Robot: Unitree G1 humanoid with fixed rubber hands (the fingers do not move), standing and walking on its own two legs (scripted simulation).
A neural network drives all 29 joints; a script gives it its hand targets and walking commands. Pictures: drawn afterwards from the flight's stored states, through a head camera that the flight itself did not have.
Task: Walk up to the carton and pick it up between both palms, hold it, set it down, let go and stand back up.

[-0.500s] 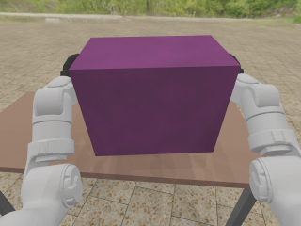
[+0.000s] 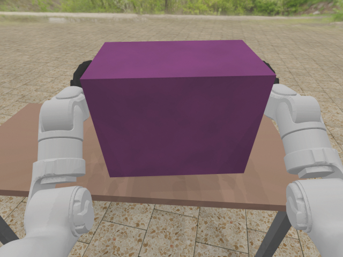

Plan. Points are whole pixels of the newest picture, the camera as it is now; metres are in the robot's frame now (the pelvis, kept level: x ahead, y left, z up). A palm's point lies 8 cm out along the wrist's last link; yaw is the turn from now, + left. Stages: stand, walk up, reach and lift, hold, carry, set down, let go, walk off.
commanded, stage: hold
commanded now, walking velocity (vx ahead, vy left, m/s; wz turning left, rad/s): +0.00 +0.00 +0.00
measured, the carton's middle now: (175, 108) +0.38 +0.00 +0.24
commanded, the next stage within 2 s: none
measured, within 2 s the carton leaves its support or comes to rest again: neither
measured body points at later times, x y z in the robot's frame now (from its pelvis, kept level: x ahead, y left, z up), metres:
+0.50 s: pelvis +0.00 +0.00 +0.00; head -0.08 +0.00 +0.44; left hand +0.38 +0.20 +0.28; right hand +0.39 -0.20 +0.28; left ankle +0.02 +0.13 -0.75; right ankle +0.05 -0.12 -0.75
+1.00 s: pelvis +0.00 +0.00 +0.00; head -0.08 +0.00 +0.44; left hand +0.38 +0.20 +0.28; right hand +0.39 -0.20 +0.28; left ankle +0.02 +0.13 -0.75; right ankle +0.05 -0.12 -0.75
